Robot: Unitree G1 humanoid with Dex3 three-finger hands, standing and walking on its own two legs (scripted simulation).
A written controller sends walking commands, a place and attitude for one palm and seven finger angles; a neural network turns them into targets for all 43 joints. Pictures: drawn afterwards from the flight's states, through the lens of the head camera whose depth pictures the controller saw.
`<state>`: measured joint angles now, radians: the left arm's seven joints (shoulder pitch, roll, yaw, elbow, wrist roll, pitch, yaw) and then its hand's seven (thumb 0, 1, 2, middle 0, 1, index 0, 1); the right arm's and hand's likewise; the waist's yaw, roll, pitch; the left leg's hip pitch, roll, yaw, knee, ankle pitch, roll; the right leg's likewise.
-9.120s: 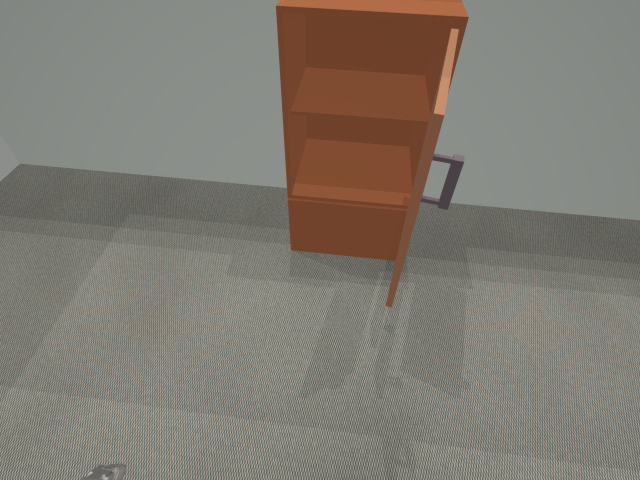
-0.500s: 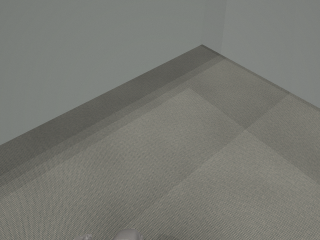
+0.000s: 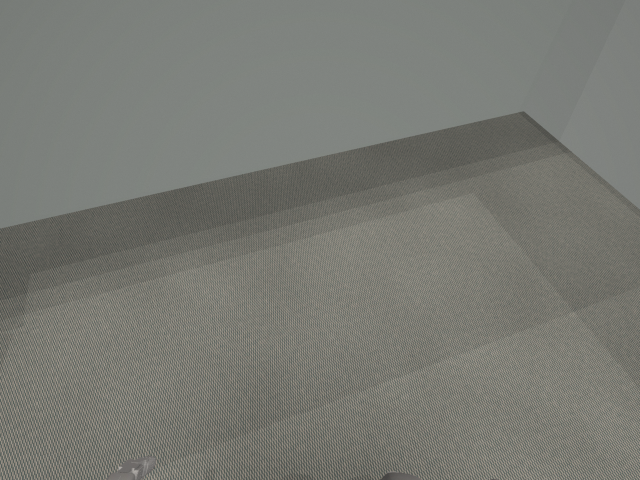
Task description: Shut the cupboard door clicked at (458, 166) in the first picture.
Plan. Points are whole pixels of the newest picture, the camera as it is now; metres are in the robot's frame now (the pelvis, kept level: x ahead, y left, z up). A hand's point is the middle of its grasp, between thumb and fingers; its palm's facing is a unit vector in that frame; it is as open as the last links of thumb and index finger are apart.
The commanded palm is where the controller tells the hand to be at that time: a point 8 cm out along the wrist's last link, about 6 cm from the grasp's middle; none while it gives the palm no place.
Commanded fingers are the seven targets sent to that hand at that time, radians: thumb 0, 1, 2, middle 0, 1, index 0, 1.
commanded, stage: walk to a spot facing it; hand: left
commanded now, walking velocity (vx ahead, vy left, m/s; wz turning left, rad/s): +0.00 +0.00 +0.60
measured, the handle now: out of the picture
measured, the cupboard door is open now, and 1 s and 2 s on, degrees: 80 80 80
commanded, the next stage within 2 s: none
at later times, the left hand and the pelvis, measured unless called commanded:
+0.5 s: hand out of the picture -0.07 +0.19 -0.15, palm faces +0.40 -0.88 -0.26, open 7.4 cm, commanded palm none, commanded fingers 0.00 0.90 0.90 -0.20 -0.30 -0.20 -0.30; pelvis -0.01 -0.01 +0.01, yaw +21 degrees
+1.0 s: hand out of the picture +0.09 +0.32 -0.16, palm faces +0.50 -0.85 -0.17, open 7.4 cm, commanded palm none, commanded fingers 0.00 0.90 0.90 -0.20 -0.30 -0.20 -0.30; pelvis +0.10 +0.11 +0.01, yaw +31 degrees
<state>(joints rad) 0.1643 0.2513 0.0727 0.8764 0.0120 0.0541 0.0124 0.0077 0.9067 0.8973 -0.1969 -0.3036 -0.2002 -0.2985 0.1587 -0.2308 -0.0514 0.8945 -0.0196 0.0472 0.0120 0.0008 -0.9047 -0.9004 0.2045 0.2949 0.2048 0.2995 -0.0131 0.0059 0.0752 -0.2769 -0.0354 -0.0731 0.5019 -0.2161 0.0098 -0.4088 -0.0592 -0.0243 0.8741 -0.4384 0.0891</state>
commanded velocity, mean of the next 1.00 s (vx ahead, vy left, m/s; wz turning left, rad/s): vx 0.29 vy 0.00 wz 0.41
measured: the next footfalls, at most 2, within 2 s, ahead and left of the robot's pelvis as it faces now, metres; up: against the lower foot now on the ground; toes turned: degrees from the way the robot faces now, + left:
right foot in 0.08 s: +0.05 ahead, -0.13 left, +0.00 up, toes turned +1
left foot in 0.60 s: +0.01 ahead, +0.16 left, +0.00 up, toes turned +33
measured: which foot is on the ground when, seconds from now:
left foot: down 0.00-0.08, up 0.10-0.58, down 0.60-1.00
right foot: up 0.00-0.06, down 0.08-0.60, up 0.62-1.00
